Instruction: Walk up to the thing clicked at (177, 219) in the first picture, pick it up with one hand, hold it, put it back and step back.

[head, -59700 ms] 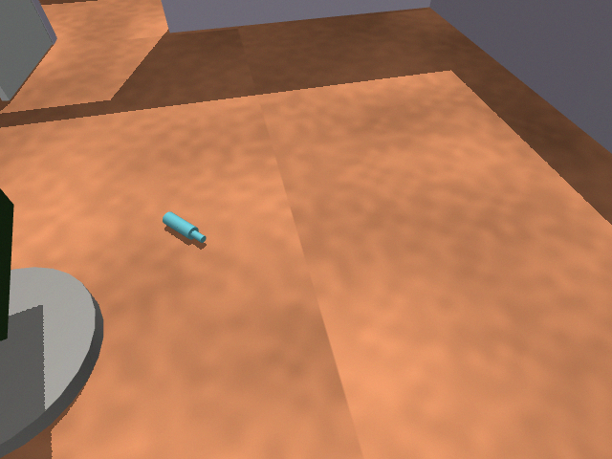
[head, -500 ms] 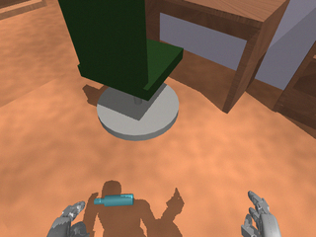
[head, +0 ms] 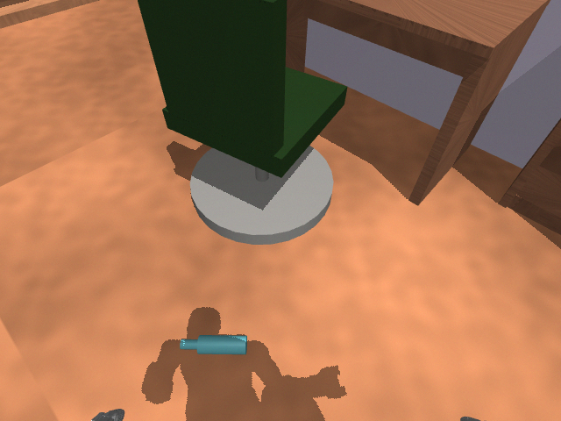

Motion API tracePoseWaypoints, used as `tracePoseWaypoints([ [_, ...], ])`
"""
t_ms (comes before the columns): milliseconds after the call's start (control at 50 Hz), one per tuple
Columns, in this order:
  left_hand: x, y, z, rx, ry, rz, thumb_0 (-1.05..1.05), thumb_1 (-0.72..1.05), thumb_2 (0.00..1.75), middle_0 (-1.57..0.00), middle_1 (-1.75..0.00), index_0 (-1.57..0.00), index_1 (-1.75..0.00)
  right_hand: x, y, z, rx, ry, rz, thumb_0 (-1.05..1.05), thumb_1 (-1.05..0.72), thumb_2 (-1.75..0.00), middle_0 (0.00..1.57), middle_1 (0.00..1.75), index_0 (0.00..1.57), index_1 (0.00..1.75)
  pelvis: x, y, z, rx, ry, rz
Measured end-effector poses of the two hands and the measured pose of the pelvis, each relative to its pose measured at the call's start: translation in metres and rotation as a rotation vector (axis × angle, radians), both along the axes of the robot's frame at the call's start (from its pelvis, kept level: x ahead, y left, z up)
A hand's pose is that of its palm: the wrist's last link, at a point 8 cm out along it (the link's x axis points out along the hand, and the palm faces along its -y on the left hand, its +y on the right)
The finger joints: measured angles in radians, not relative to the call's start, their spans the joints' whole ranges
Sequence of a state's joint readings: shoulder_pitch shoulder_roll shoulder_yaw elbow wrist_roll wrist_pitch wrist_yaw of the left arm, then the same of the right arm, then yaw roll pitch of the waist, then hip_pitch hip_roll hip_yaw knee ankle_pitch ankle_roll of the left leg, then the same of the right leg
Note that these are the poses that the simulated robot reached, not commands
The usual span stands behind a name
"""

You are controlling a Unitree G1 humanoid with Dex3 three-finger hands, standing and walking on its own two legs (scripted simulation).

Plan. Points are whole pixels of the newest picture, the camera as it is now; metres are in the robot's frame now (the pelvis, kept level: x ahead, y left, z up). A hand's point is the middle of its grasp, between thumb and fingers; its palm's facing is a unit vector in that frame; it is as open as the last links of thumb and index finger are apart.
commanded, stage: stand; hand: left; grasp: from above
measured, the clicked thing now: (213, 344) +0.46 +0.25 -0.72
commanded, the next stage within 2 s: none
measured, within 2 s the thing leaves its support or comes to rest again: neither
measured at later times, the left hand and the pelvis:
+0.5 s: hand out of the picture +0.02 +0.24 -0.13, palm faces +0.03 -0.94 -0.34, open 7.4 cm; pelvis -0.01 +0.00 +0.03, yaw +0 degrees
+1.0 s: hand out of the picture +0.04 +0.22 -0.13, palm faces +0.00 -0.95 -0.32, open 7.4 cm; pelvis +0.00 -0.02 +0.03, yaw -1 degrees
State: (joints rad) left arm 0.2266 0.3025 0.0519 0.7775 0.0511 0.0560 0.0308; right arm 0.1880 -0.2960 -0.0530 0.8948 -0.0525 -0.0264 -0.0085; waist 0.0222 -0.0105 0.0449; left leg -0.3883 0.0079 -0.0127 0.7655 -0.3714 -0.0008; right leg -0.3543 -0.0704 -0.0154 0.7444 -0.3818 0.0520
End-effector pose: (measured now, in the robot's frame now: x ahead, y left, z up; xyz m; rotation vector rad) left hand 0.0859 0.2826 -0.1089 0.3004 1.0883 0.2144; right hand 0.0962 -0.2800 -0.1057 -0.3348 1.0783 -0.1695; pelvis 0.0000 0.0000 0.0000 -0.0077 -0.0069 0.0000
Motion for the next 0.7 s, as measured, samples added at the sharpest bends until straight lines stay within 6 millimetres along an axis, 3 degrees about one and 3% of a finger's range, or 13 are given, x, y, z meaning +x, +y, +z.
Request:
tracePoseWaypoints([
  [140,-0.042,0.004,0.000,-0.020,0.129,0.055,0.01,0.90,0.90,-0.20,-0.30,-0.20,-0.30,-0.022,0.009,0.003,0.019,0.082,-0.040,0.01,-0.91,-0.90,0.20,0.30,0.21,0.30,0.001,0.005,0.015,-0.003,-0.036,-0.001],
  [260,-0.061,0.004,0.003,-0.031,0.187,0.073,0.01,0.90,0.90,-0.20,-0.30,-0.20,-0.30,-0.032,0.017,0.005,0.042,0.106,-0.060,0.01,-0.91,-0.90,0.21,0.30,0.21,0.30,-0.002,0.007,0.023,0.000,-0.062,-0.002],
  [420,-0.068,0.003,0.010,-0.021,0.191,0.071,0.00,0.90,0.90,-0.20,-0.30,-0.20,-0.30,-0.040,0.015,0.007,0.058,0.110,-0.073,0.01,-0.91,-0.90,0.21,0.30,0.21,0.30,-0.009,0.004,0.029,0.008,-0.081,-0.003],
  [700,-0.072,-0.005,0.018,-0.001,0.197,0.063,0.00,0.90,0.90,-0.20,-0.30,-0.20,-0.30,-0.059,-0.012,0.007,0.052,0.148,-0.090,0.01,-0.91,-0.90,0.21,0.30,0.21,0.30,-0.016,-0.011,0.032,0.006,-0.078,0.000],
])
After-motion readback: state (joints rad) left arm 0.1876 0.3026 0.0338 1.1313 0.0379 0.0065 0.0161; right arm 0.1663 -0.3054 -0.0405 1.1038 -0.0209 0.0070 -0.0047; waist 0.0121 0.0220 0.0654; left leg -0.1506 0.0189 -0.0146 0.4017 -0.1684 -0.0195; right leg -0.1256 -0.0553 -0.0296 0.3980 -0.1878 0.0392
